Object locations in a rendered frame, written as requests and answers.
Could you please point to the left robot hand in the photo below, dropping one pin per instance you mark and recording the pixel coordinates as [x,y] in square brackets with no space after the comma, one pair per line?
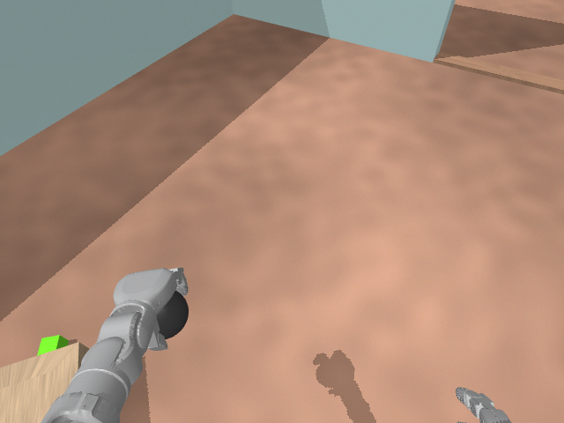
[155,288]

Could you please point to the right robot hand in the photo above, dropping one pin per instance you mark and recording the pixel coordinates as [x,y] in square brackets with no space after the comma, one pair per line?
[481,406]

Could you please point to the left robot arm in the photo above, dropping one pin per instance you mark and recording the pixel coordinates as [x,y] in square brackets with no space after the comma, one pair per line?
[99,389]

